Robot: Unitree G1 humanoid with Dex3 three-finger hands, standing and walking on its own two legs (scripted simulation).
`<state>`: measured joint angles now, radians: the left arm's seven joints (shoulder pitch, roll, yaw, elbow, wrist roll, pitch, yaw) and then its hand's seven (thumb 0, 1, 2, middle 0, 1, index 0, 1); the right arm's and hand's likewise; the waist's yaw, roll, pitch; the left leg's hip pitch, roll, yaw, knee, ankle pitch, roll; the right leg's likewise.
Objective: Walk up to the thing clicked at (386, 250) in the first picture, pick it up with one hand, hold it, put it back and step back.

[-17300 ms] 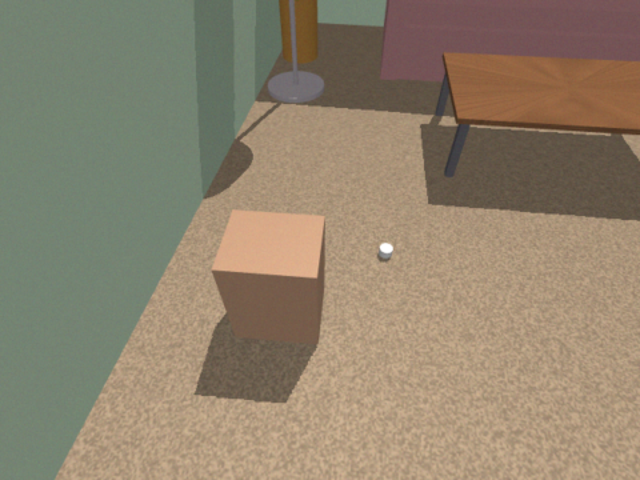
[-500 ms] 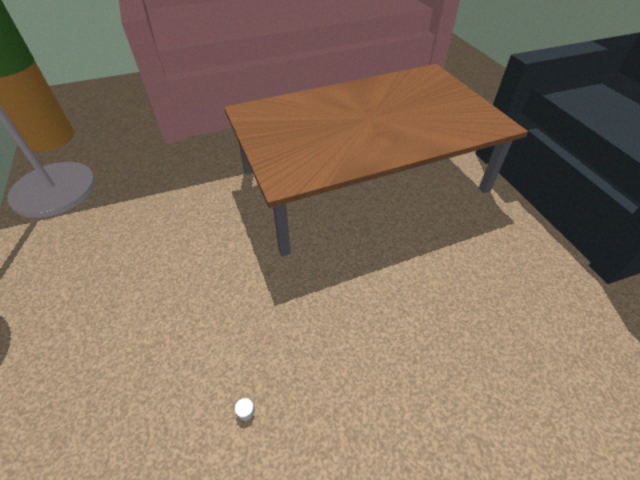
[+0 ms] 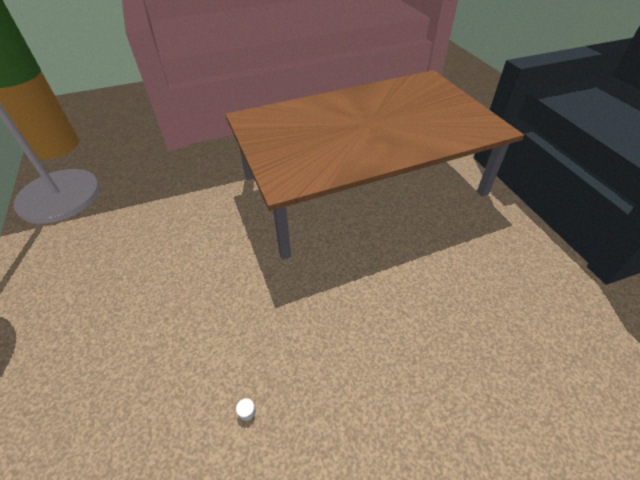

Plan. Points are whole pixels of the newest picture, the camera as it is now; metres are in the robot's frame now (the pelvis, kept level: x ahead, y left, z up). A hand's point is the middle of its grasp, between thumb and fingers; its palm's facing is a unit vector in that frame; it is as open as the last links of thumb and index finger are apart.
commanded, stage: walk up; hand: left
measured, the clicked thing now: (246, 409) +0.47 +0.26 -0.77
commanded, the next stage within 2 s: stand in 0.40 s
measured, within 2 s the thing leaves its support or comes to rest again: neither
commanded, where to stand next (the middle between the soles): +0.08 +0.01 m, yaw +2 degrees
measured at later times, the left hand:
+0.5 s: hand out of the picture +0.08 +0.25 -0.16, palm faces -0.02 -0.94 -0.34, open 7.4 cm
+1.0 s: hand out of the picture +0.06 +0.26 -0.16, palm faces -0.02 -0.94 -0.35, open 7.4 cm
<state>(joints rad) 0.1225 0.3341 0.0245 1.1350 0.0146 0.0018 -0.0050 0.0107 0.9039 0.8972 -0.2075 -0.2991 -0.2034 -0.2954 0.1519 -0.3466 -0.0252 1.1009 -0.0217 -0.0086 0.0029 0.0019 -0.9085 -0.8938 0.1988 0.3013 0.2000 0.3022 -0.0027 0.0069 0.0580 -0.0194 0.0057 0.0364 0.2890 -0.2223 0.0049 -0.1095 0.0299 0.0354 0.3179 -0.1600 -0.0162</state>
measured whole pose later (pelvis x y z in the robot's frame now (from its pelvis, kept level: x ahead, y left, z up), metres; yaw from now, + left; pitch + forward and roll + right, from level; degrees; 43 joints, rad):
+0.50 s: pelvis +0.00 +0.00 +0.00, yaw +0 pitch -2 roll +0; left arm 0.10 0.33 0.01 1.12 0.01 -0.01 0.00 0.01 0.90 0.90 -0.21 -0.30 -0.20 -0.30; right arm 0.14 -0.35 -0.02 1.10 -0.01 -0.01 0.00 0.00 -0.91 -0.89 0.20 0.30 0.20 0.30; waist -0.01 0.01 0.06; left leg -0.03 0.00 0.04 0.28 -0.22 0.01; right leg -0.12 0.03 0.04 0.31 -0.15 -0.01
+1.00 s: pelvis +0.00 +0.00 +0.00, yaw +1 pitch -2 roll +0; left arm 0.12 0.35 -0.01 1.13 0.01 -0.01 0.00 0.01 0.90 0.90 -0.21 -0.30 -0.20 -0.30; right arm 0.13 -0.35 0.00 1.12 -0.01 -0.01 0.01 0.00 -0.91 -0.89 0.20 0.30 0.20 0.30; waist -0.01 0.00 0.06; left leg -0.04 -0.01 0.02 0.27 -0.20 0.01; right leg -0.13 0.02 0.02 0.30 -0.15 -0.01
